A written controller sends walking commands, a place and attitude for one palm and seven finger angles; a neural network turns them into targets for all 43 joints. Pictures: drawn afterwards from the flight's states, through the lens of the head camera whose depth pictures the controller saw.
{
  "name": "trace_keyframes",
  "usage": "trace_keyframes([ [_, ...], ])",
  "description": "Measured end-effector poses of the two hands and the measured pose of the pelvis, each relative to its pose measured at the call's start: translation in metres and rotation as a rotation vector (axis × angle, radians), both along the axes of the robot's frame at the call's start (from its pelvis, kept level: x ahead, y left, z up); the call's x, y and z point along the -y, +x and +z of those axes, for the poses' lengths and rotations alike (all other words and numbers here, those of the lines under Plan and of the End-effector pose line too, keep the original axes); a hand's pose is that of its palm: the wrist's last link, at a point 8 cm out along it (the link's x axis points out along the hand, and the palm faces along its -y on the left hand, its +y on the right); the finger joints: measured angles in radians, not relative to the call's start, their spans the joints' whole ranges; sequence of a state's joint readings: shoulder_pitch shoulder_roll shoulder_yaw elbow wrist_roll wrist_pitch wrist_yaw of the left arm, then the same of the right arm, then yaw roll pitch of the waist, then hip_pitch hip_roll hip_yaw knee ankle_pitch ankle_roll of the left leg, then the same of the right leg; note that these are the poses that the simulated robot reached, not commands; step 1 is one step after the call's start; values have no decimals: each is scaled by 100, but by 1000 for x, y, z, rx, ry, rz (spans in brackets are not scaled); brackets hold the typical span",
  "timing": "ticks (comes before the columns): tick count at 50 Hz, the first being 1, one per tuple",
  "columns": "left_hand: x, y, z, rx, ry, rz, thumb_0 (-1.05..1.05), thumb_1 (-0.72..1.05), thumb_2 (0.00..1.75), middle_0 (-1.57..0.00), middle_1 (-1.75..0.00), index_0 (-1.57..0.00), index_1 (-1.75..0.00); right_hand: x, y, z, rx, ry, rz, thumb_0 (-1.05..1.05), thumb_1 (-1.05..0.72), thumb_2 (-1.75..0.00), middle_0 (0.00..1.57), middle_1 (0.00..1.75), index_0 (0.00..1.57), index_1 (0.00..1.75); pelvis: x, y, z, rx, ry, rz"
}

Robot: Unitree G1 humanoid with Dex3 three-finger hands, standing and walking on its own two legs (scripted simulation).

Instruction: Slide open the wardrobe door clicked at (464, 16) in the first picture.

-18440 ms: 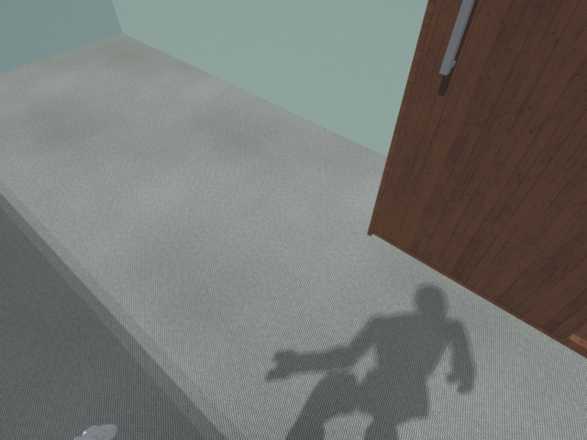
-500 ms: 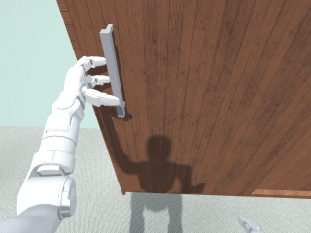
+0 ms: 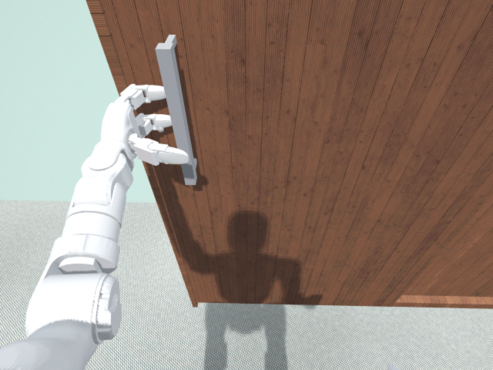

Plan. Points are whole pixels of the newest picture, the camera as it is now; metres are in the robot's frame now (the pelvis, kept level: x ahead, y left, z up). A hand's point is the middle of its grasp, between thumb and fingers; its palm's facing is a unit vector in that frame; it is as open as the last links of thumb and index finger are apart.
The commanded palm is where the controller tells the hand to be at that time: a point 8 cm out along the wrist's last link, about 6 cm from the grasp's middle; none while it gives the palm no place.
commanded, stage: slide the fingers in behind the handle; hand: left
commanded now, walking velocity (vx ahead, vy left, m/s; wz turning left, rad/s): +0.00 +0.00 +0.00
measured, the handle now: (182, 119) +0.49 +0.12 +0.17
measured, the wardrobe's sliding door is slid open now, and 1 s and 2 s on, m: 0.00 0.00 0.00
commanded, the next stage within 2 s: grip the handle and tug to test in 1.54 s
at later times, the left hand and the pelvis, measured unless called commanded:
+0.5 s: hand (181, 130) +0.44 +0.11 +0.19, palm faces +0.01 -1.00 +0.00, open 14.0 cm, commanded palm +0.41 +0.17 +0.19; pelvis +0.00 +0.00 +0.00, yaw +0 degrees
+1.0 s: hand (192, 129) +0.44 +0.09 +0.19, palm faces +0.01 -1.00 +0.01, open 14.0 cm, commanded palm +0.41 +0.15 +0.19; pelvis +0.00 -0.01 +0.00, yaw +0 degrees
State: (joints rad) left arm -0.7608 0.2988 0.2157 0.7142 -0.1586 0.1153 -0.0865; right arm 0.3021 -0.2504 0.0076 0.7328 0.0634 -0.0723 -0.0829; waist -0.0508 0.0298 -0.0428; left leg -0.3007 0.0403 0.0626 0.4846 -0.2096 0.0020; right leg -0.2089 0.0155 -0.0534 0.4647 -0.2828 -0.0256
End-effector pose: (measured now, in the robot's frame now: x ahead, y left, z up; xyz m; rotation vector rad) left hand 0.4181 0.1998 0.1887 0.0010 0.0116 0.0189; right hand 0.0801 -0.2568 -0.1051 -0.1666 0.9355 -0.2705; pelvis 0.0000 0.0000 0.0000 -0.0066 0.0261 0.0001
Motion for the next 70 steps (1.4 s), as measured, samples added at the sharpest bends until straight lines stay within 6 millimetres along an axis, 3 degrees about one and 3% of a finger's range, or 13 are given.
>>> trace_keyframes([
  [17, 23, -4, 0, -8, 10, -9, -2, -50, 30, -30, -120, -30, -120, -12, 31, 7, 71, 17, 51, 1, -90, -90, 20, 30, 20, 30, -1, -1, 0, 11, 1, 6],
  [48, 51, -2, 2, -10, -2, -16, -2, -50, 30, -30, -120, -30, -120, 2, 29, 2, 39, 22, 43, 1, -90, -90, 20, 30, 20, 30, 11, 3, 1, 12, 8, 7],
  [70, 50, -10, 2, -17, -1, -8, -2, -50, 30, -30, -120, -30, -120, -3, 33, 5, 52, 21, 56, 1, -90, -90, 20, 30, 20, 30, 8, 0, 1, 25, 5, 10],
])
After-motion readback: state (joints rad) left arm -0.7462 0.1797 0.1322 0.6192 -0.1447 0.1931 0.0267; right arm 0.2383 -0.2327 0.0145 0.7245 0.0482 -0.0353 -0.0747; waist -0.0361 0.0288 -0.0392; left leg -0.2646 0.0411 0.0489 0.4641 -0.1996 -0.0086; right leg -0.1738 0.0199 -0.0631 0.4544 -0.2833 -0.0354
